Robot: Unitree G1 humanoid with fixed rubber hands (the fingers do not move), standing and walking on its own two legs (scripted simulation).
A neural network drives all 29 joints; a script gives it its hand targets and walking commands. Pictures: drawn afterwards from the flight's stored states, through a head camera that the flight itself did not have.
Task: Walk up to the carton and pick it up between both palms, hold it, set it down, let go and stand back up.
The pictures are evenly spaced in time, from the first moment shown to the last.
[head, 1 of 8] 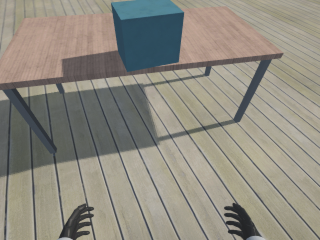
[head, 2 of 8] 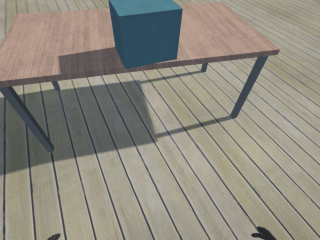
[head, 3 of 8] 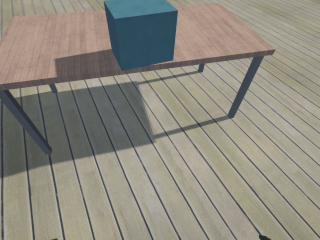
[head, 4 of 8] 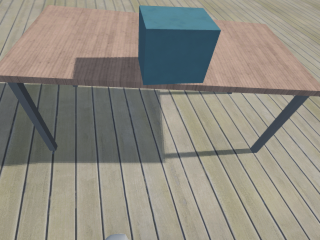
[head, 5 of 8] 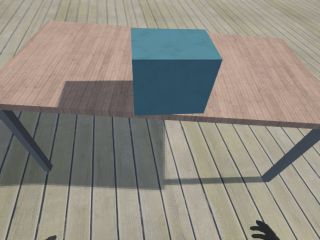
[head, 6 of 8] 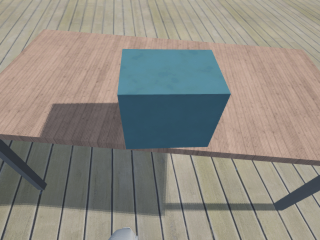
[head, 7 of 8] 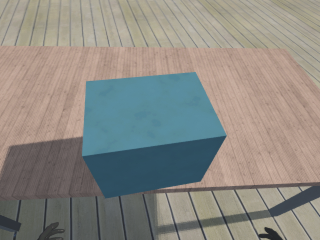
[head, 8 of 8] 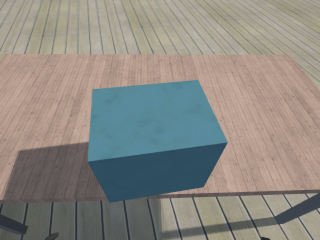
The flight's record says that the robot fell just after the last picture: no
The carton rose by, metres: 0.00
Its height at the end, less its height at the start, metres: +0.00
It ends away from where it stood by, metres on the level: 0.00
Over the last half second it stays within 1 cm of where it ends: yes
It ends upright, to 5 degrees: yes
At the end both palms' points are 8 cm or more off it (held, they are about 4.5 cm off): yes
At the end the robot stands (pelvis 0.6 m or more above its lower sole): yes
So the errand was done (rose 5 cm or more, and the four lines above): no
